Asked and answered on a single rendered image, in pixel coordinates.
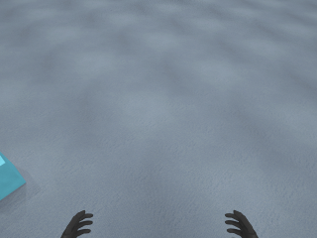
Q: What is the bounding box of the robot right hand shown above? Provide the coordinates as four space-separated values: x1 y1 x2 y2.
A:
225 209 259 238

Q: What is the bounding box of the carton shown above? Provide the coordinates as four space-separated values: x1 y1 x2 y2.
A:
0 152 26 200

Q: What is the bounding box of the robot left hand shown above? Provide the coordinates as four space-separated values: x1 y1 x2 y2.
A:
60 210 93 238

